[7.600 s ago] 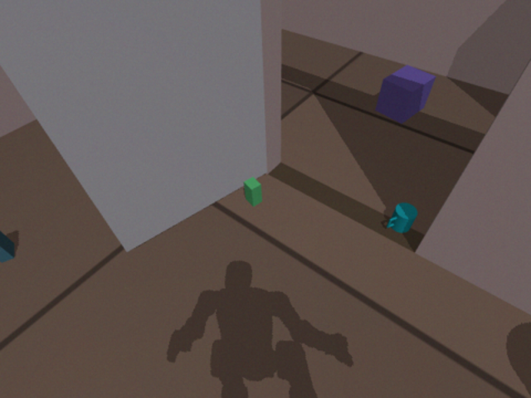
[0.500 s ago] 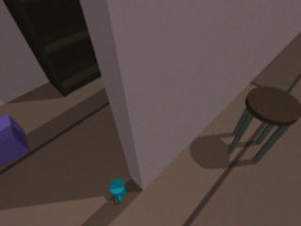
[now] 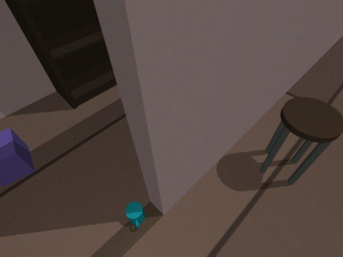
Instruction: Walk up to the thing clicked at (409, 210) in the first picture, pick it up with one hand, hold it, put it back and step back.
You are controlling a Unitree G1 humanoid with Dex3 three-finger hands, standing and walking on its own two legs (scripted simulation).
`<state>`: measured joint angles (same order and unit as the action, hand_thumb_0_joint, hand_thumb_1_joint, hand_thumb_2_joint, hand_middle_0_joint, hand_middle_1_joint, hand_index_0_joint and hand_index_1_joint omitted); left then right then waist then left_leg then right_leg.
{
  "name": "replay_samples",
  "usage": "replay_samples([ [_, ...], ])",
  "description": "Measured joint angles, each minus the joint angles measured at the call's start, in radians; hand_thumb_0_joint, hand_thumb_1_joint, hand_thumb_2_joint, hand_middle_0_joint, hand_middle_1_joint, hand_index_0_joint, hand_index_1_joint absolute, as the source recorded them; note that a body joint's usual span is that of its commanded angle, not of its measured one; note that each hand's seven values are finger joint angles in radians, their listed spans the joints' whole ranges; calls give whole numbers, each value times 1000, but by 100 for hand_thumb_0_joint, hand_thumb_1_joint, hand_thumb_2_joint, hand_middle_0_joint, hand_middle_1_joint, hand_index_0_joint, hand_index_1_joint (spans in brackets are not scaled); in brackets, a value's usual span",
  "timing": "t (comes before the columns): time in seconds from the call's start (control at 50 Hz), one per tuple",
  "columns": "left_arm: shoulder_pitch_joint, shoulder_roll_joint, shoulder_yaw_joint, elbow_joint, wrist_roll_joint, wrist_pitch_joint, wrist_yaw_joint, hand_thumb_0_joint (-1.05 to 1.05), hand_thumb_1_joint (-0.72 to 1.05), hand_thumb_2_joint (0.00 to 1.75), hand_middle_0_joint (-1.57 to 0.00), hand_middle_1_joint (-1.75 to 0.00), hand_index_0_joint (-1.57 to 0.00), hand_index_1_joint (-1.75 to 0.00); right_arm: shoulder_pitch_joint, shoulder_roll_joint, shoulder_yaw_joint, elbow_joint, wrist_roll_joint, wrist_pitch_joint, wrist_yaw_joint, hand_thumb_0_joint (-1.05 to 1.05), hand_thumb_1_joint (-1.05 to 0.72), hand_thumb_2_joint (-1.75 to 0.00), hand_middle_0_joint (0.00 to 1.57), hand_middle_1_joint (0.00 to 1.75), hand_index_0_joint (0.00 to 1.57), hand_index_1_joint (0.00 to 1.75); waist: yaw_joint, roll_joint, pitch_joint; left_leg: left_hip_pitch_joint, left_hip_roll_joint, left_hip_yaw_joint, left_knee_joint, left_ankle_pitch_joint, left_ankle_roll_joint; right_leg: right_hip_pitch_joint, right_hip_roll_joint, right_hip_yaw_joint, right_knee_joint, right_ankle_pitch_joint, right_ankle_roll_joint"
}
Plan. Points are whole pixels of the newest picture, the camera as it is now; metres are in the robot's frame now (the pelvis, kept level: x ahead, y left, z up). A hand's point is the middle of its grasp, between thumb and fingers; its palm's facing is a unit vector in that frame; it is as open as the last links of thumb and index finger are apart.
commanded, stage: stand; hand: left
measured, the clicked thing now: (136, 216) +0.44 +0.26 -0.73
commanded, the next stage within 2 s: walk up in 0.44 s
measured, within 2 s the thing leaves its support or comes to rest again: neither
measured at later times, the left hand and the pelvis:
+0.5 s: hand out of the picture +0.07 +0.26 -0.16, palm faces -0.03 -0.94 -0.35, open 7.4 cm; pelvis +0.00 +0.00 +0.00, yaw +0 degrees
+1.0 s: hand out of the picture +0.11 +0.27 -0.16, palm faces -0.03 -0.92 -0.38, open 7.4 cm; pelvis +0.03 +0.01 -0.01, yaw -1 degrees
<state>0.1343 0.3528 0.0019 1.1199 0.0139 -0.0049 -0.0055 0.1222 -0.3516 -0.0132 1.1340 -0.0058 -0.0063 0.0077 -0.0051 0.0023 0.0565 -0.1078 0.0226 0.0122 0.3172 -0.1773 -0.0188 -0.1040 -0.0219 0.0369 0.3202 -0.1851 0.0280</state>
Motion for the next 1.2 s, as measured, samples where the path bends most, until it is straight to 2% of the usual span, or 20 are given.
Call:
replay_samples([
  [0.44, -10, 0, -3, -10, 0, -3, 3, 1, 90, 90, -20, -30, -20, -30, -14, 0, 0, -12, 2, -1, -2, 0, -91, -90, 21, 29, 20, 30, 0, -1, -6, 6, -1, -1, 3, -6, 1, 8, -1, -2, 1, -5, 1],
  [0.6, 21, -1, 14, -15, 12, -14, 3, 1, 90, 90, -20, -30, -21, -30, 25, -10, -20, -36, -9, 17, 10, 0, -91, -90, 21, 29, 20, 30, 6, 12, -25, 1, 0, 3, 52, -47, 8, 11, 0, 3, 30, -34, 3],
  [0.74, 33, 12, 19, -23, 8, -17, 8, 1, 90, 90, -20, -30, -21, -30, 40, -5, -24, -53, -7, 16, 11, 0, -91, -90, 21, 29, 20, 30, 4, 10, -9, 4, -5, 8, 67, -67, 14, 12, -5, 7, 44, -53, 7],
  [1.2, -3, 7, 6, -63, 1, -16, 20, 1, 90, 90, -20, -30, -21, -30, -7, -8, -39, -100, 0, 28, 9, 0, -91, -90, 21, 29, 20, 30, -1, 11, 11, 22, -7, 19, 97, -103, 15, 18, -7, 18, 92, -94, 8],
])
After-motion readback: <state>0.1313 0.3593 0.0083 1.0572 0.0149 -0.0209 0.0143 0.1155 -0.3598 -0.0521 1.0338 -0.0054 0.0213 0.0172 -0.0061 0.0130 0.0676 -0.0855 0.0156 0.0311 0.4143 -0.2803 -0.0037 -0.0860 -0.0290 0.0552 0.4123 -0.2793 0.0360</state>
